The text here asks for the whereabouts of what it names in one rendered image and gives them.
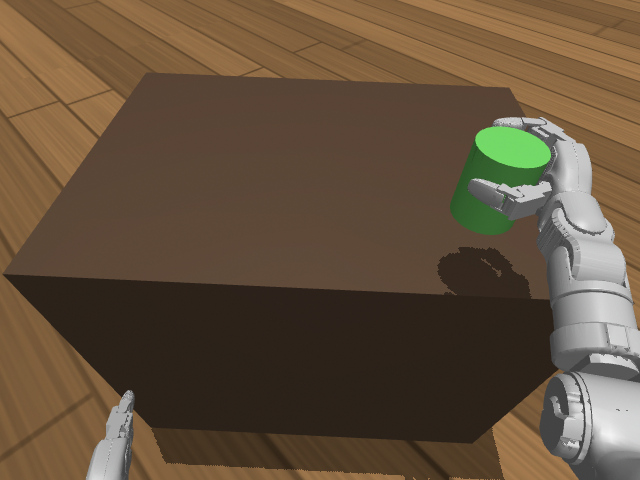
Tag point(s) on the left robot hand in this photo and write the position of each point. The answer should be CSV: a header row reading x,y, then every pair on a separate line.
x,y
112,456

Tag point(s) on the can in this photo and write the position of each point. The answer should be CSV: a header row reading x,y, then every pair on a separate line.
x,y
500,155

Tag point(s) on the right robot arm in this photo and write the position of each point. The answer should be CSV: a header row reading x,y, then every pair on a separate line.
x,y
591,412

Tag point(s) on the right robot hand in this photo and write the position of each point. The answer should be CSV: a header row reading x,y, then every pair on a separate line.
x,y
569,169

